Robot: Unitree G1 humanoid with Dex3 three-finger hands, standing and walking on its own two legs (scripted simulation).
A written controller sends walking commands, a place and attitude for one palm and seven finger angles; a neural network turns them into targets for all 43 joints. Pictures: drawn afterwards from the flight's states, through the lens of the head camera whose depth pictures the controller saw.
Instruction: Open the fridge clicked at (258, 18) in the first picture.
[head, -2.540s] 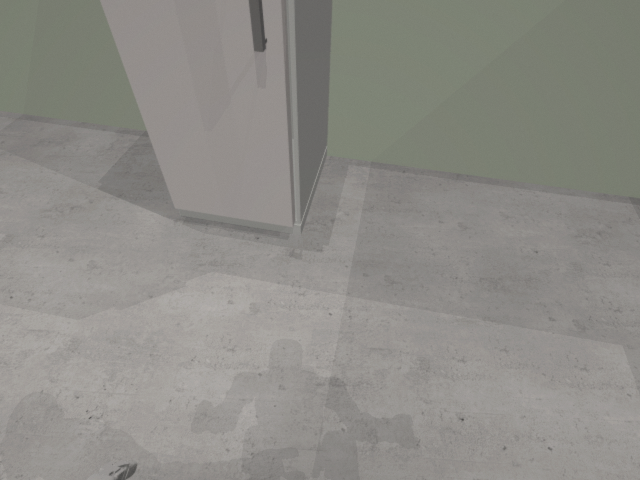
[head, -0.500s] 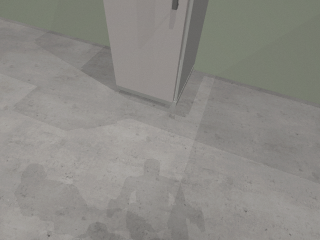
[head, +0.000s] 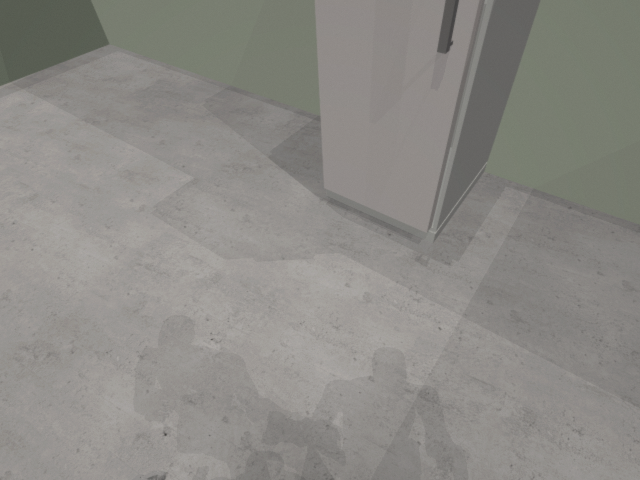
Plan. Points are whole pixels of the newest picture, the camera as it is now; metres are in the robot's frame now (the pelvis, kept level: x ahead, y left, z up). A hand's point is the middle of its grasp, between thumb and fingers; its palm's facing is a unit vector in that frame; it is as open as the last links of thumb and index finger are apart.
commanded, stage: walk to a spot facing it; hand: right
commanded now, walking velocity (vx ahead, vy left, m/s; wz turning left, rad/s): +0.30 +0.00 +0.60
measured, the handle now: out of the picture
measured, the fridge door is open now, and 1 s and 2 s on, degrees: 0 0 0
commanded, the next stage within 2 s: turn to face it in 1.50 s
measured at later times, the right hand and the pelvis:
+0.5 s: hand (363, 376) +0.33 -0.05 -0.18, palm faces -0.43 +0.89 -0.11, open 7.4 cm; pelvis +0.13 +0.05 -0.02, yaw +19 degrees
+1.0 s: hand (388, 348) +0.39 -0.10 -0.19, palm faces -0.37 +0.91 -0.16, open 7.3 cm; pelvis +0.33 +0.08 -0.01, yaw +27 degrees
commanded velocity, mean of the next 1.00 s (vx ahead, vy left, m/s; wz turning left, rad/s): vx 0.35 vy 0.00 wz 0.36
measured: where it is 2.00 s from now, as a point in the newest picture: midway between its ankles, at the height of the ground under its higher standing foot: (247, 367)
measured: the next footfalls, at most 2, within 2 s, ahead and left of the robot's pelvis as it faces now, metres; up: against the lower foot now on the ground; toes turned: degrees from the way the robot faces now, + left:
left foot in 0.50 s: +0.22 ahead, +0.19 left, +0.00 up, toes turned +27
right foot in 0.92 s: +0.46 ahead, +0.04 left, +0.00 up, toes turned +16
